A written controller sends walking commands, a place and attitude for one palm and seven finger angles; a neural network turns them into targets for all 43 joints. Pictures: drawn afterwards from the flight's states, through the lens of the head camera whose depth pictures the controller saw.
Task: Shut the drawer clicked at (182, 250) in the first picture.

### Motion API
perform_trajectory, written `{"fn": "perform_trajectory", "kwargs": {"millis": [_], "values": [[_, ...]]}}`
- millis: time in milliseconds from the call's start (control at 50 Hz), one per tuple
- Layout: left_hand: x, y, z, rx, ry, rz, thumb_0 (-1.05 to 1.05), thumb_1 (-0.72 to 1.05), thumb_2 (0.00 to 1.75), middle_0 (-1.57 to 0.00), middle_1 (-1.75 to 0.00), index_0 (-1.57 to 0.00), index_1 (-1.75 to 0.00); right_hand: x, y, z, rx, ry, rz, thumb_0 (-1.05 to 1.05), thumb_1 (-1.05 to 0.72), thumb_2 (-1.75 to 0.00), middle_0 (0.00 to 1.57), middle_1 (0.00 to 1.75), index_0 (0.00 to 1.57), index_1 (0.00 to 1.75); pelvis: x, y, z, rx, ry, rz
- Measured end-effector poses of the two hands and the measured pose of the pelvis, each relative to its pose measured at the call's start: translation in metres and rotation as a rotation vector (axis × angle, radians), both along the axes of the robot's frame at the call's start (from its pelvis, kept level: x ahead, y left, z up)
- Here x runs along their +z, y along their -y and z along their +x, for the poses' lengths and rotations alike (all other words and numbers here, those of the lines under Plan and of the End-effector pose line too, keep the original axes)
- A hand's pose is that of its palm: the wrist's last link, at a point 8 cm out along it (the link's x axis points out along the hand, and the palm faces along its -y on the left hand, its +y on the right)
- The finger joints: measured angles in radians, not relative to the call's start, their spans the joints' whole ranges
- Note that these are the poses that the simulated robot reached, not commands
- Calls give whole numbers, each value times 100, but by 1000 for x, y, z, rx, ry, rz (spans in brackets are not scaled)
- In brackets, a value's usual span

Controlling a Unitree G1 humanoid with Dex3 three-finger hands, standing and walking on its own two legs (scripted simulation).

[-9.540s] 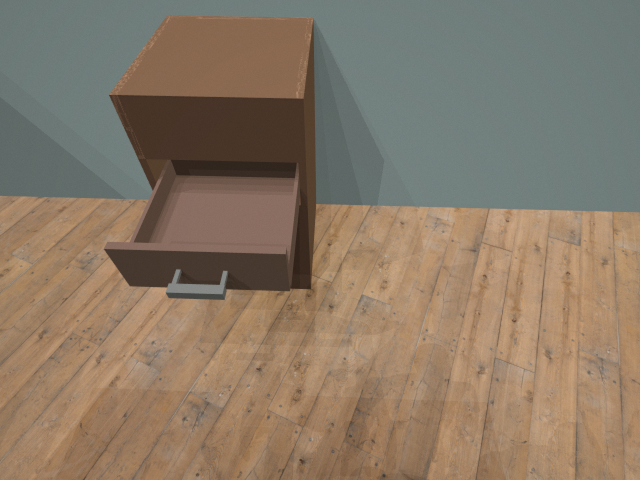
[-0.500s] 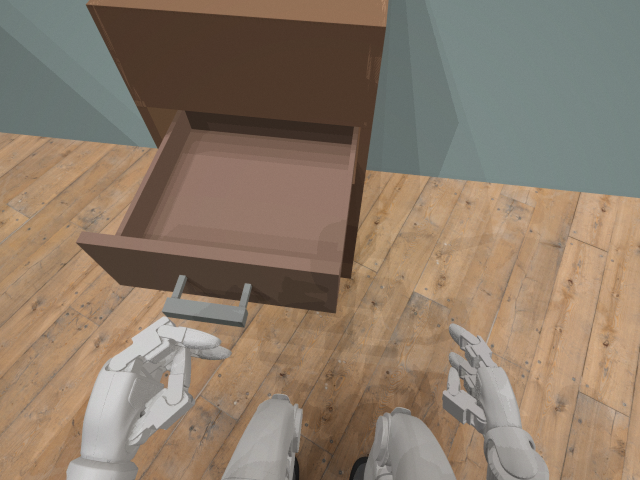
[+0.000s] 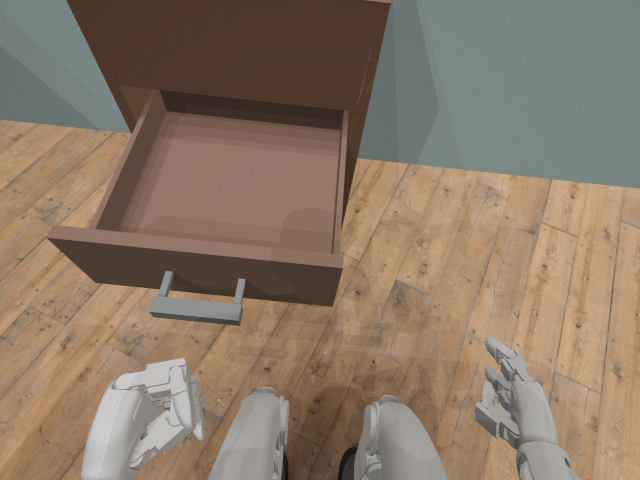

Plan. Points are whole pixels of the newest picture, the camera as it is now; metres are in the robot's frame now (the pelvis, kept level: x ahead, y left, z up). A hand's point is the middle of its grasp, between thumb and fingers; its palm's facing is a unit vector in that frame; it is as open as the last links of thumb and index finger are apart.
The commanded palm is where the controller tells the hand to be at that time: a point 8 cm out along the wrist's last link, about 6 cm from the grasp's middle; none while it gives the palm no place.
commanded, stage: raise the hand and make a fist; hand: left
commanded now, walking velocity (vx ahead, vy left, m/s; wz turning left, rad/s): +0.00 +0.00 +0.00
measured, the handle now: (201, 296) +0.35 +0.20 -0.08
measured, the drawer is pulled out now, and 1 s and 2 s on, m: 0.29 0.29 0.29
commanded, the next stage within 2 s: bring the fist close to the handle in 0.70 s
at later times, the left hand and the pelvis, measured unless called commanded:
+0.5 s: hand (172, 416) +0.19 +0.17 +0.02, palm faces -0.02 -1.00 +0.01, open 3.3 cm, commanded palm +0.15 +0.22 +0.02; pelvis +0.01 +0.02 -0.01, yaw +0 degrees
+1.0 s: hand (190, 415) +0.19 +0.16 +0.00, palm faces -0.03 -1.00 -0.01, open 3.3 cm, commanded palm +0.17 +0.21 +0.00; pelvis +0.01 +0.00 -0.02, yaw +0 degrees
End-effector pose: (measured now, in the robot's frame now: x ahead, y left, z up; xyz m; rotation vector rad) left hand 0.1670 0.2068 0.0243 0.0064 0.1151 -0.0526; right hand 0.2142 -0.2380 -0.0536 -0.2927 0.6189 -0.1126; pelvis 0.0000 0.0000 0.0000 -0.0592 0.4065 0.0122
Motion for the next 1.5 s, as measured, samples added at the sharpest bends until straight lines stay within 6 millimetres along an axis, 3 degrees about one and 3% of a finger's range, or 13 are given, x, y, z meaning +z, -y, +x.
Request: {"fn": "perform_trajectory", "kwargs": {"millis": [120, 280, 420, 500, 660, 840, 1020, 1180, 1340, 1500], "values": [[14, -21, -1, 92, 23, 5, 2, 90, 90, -133, -153, -133, -153, 1, -28, 14, 42, 0, 58, 1, -90, -89, 20, 30, 20, 30, 3, -6, 4, 7, 1, -12], [-3, -7, -9, -1, -66, -31, 2, 91, 90, -138, -158, -139, -159, -2, -47, 19, 81, -4, 68, 1, -90, -89, 20, 30, 21, 31, 1, -13, 6, 10, -16, -19], [-2, -20, -3, 69, -5, -7, 2, 90, 90, -139, -160, -140, -160, -17, -43, 15, 87, -52, 48, 1, -90, -89, 20, 30, 21, 31, -8, -15, 6, 11, -31, -24], [1, -16, 1, 35, -1, -9, 2, 91, 90, -139, -160, -140, -160, -22, -41, 11, 71, -75, 54, 1, -90, -89, 20, 30, 21, 30, -9, -16, 7, 11, -36, -27], [-2, -13, -3, 26, -70, -8, 2, 90, 90, -139, -160, -140, -160, -18, -34, 6, 30, -82, 59, 1, -90, -89, 20, 30, 20, 30, -6, -14, 9, 4, -40, -19], [2, -11, -5, 47, -18, 2, 2, 91, 90, -140, -160, -140, -160, -17, -29, 13, 54, -58, 50, 1, -90, -89, 20, 30, 20, 30, -7, -8, 10, 10, -42, -19], [-26, -7, 8, 33, -35, 10, 2, 90, 90, -140, -160, -140, -160, -29, -19, 17, 55, -59, 34, 1, -90, -89, 20, 30, 20, 30, -19, 0, 9, 5, -65, -11], [-33, -7, 23, 25, 12, 18, 2, 91, 90, -140, -160, -140, -160, -50, -12, 9, 52, -107, 41, 1, -90, -89, 20, 30, 20, 30, -29, 4, 8, 4, -85, -13], [-57, -4, 34, 16, -21, 17, 2, 90, 90, -140, -160, -140, -160, -70, -6, 0, 37, -146, 43, 1, -90, -89, 20, 30, 20, 30, -41, 7, 5, -3, -106, -4], [-68, -8, 47, 24, 29, 29, 2, 90, 90, -140, -160, -140, -160, -88, -3, -5, 47, -181, 38, 1, -90, -89, 20, 30, 20, 30, -53, 9, 1, -2, -125, -6]]}}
